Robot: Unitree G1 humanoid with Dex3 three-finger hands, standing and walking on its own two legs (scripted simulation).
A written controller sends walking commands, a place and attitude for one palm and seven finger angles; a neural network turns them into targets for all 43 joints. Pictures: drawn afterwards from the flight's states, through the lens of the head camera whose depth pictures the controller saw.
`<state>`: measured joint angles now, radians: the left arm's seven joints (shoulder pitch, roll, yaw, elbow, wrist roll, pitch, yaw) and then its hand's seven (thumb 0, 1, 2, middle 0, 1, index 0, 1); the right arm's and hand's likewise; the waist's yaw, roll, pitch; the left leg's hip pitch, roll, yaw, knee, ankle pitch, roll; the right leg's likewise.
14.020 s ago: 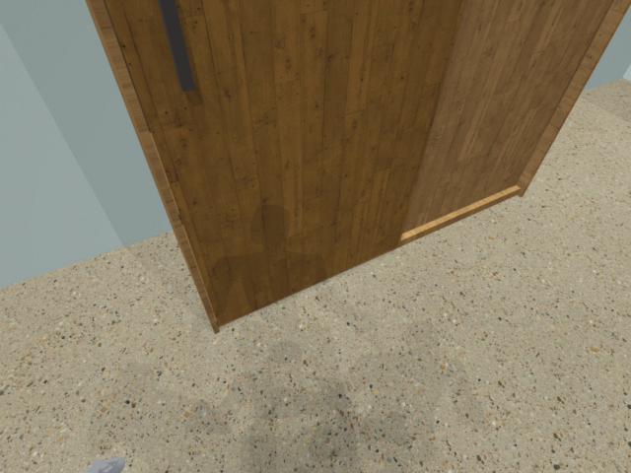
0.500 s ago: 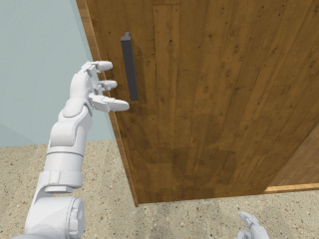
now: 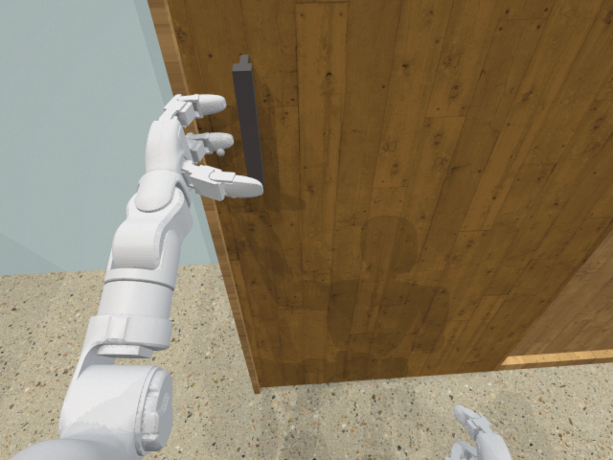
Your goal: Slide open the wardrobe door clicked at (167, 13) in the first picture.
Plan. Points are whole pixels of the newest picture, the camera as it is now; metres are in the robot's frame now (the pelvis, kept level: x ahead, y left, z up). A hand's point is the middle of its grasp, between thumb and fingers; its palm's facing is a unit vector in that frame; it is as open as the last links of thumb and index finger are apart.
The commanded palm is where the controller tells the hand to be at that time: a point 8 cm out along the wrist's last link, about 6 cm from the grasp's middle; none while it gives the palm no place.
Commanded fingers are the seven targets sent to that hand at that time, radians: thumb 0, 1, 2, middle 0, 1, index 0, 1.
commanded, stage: feel for the door with the fingertips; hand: left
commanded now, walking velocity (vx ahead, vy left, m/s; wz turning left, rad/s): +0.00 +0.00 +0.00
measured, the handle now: (251, 125) +0.48 +0.11 +0.22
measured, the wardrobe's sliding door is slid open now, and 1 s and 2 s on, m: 0.00 0.00 0.00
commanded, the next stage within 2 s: slide the fingers in behind the handle in 0.62 s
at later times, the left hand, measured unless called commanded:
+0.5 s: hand (222, 142) +0.43 +0.14 +0.23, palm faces +0.10 -0.99 +0.01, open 14.0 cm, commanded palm +0.40 +0.19 +0.22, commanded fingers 0.00 -0.50 0.30 -0.30 -1.20 -0.30 -1.20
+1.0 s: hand (222, 142) +0.43 +0.14 +0.23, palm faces +0.12 -0.99 +0.02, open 13.9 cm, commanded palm +0.39 +0.18 +0.22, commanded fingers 0.00 -0.50 0.30 -0.30 -1.20 -0.30 -1.20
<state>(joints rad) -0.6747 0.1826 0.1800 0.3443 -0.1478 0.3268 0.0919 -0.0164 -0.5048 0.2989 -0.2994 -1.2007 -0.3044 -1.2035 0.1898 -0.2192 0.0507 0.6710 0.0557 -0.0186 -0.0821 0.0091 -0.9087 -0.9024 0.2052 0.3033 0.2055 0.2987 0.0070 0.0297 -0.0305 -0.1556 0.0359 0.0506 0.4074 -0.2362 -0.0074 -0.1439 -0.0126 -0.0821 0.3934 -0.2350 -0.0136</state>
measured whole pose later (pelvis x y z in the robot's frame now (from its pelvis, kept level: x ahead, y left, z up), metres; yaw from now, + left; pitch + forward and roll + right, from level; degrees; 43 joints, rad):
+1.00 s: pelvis -0.01 +0.00 +0.00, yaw +0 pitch +0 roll +0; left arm -0.79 0.21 0.21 0.54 -0.14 0.28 0.08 -0.02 -0.50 0.30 -0.33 -1.22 -0.32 -1.22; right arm 0.26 -0.23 0.03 0.69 0.06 -0.02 -0.08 0.01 -0.91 -0.90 0.21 0.30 0.21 0.30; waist -0.01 0.04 -0.04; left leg -0.18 0.03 0.05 0.41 -0.23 0.00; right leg -0.16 -0.01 -0.08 0.39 -0.22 -0.01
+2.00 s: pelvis +0.00 +0.00 +0.00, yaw +0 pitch +0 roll +0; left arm -0.79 0.11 0.14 0.47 -0.13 0.34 0.17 -0.02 -0.50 0.30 -0.30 -1.20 -0.30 -1.20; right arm 0.20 -0.22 0.03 0.69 0.04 0.00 -0.08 0.01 -0.91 -0.90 0.20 0.30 0.20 0.30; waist 0.00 0.03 -0.04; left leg -0.16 0.04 0.05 0.40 -0.23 -0.01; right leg -0.15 -0.01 -0.08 0.39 -0.23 -0.01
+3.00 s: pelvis -0.01 +0.00 +0.00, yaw +0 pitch +0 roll +0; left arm -0.84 0.09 0.13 0.55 -0.11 0.31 0.21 -0.01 -0.05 0.49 -0.34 -1.27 -0.35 -1.27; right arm 0.22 -0.21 0.04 0.71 0.04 -0.01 -0.07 0.01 -0.91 -0.90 0.21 0.30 0.21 0.30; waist -0.01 0.03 -0.04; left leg -0.17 0.03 0.05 0.40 -0.22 -0.01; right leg -0.16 -0.01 -0.08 0.39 -0.22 -0.01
